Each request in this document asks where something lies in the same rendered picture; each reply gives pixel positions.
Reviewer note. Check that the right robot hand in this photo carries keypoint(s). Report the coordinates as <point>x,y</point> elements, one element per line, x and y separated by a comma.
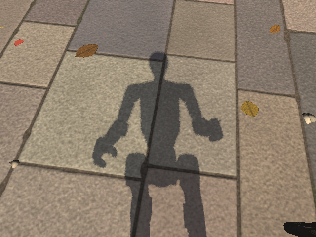
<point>300,229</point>

